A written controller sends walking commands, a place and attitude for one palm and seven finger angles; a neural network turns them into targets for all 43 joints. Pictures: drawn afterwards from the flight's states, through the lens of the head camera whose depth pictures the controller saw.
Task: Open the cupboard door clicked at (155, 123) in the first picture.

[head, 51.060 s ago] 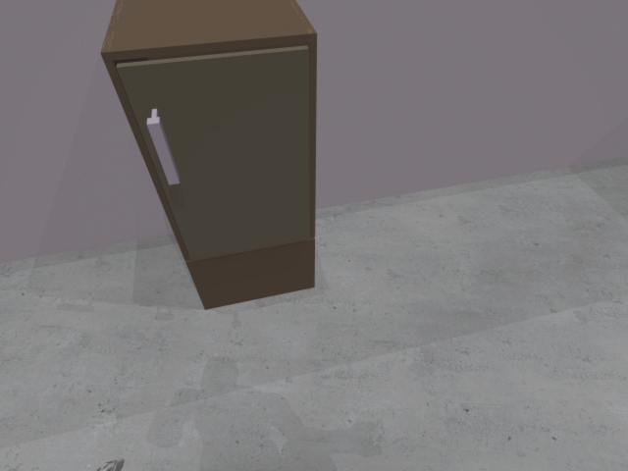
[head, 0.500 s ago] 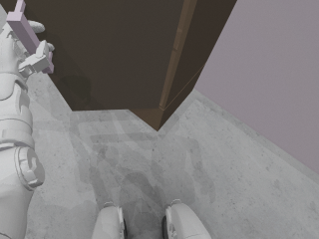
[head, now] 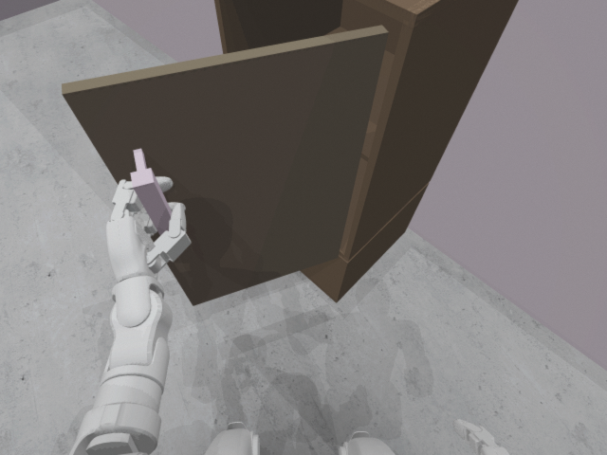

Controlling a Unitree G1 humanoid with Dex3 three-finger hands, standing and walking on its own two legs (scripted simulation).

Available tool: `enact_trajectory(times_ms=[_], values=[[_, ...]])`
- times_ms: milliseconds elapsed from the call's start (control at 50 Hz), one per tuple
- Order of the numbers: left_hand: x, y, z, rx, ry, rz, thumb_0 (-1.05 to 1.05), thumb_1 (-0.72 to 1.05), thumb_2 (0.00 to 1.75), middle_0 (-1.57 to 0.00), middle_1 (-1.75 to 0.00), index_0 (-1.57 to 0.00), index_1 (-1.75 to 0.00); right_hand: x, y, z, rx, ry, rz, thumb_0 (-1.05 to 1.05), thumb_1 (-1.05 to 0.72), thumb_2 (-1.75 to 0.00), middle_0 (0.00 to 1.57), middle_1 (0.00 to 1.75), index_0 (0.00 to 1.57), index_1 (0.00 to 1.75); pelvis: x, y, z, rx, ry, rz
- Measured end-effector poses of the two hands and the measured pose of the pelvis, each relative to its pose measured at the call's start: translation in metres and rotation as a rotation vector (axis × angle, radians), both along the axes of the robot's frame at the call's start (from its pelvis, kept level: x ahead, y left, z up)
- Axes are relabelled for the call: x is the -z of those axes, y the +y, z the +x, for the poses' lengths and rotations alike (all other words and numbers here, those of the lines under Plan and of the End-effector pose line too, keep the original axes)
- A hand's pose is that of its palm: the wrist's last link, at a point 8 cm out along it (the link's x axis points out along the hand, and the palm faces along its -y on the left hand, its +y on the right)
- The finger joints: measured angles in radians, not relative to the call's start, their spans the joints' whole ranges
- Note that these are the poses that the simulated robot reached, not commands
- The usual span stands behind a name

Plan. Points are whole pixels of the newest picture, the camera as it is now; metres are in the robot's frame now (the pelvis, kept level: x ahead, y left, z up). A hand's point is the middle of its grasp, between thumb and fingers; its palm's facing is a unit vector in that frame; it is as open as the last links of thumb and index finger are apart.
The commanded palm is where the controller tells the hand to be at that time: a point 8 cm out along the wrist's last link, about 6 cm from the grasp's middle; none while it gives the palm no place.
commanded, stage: pull the door open along its arc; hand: left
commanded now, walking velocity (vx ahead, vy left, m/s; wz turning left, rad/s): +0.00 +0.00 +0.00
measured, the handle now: (159, 203) +0.44 +0.21 +0.05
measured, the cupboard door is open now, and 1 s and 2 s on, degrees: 65 90 92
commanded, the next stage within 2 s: open thumb and fingers to let go in 0.46 s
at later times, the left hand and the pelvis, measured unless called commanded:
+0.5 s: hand (245, 303) +0.29 +0.07 +0.05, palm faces +0.42 -0.91 +0.03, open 6.4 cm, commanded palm +0.23 +0.11 +0.05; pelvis -0.01 -0.03 +0.00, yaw +3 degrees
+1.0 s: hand (250, 300) +0.30 +0.07 +0.05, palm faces +0.42 -0.91 +0.01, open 11.1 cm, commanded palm +0.25 +0.11 +0.05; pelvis -0.01 -0.03 +0.00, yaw +4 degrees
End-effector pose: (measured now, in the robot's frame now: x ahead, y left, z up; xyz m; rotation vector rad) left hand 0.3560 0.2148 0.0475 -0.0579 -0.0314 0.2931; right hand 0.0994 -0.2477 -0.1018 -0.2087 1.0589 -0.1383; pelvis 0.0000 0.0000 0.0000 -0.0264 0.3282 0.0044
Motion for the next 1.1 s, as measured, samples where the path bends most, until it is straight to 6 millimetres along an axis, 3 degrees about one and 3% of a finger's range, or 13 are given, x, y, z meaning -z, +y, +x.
enact_trajectory(times_ms=[100,180,540,600,720,840,1100], values=[[-0.001,-0.024,-0.025,-0.142,0.005,0.014,0.01,0.68,0.78,-0.34,-1.32,-0.34,-1.28,0.001,0.01,0.03,-0.076,-0.072,0.03,0.0,-0.91,-0.9,0.2,0.3,0.2,0.3,0.002,-0.007,-0.004,-0.016,-0.024,0.009],[-0.002,-0.04,-0.044,-0.171,0.012,0.043,0.01,0.68,0.78,-0.34,-1.32,-0.32,-1.3,0.001,0.014,0.042,-0.11,-0.103,0.051,0.0,-0.91,-0.9,0.2,0.3,0.2,0.3,0.001,-0.014,-0.005,-0.027,-0.046,0.015],[-0.005,-0.11,-0.112,-0.138,0.038,0.022,0.02,0.66,0.73,-0.31,-1.32,-0.32,-1.32,-0.002,-0.008,0.044,-0.141,-0.152,0.051,0.01,-0.91,-0.9,0.2,0.3,0.2,0.3,-0.003,-0.035,-0.009,-0.052,-0.098,0.038],[-0.004,-0.117,-0.116,-0.136,0.032,0.04,0.01,0.66,0.74,-0.32,-1.33,-0.32,-1.33,-0.002,-0.009,0.048,-0.15,-0.169,0.043,0.01,-0.91,-0.9,0.2,0.3,0.2,0.3,-0.001,-0.038,-0.01,-0.057,-0.1,0.041],[-0.001,-0.112,-0.105,-0.144,0.022,0.065,0.01,0.61,0.76,-0.35,-1.33,-0.34,-1.32,0.003,-0.005,0.057,-0.158,-0.177,0.041,0.01,-0.91,-0.9,0.2,0.3,0.2,0.3,0.002,-0.041,-0.015,-0.065,-0.096,0.041],[-0.002,-0.107,-0.1,-0.155,0.031,0.047,0.01,0.41,0.69,-0.36,-1.3,-0.35,-1.3,0.003,0.002,0.059,-0.169,-0.174,0.057,0.01,-0.91,-0.9,0.2,0.3,0.2,0.3,0.001,-0.039,-0.015,-0.067,-0.091,0.041],[-0.002,-0.106,-0.1,-0.128,0.027,0.047,0.0,-0.31,0.39,-0.33,-1.19,-0.31,-1.19,0.004,0.006,0.048,-0.157,-0.149,0.048,0.01,-0.91,-0.9,0.2,0.3,0.2,0.3,0.002,-0.03,-0.015,-0.061,-0.092,0.031]])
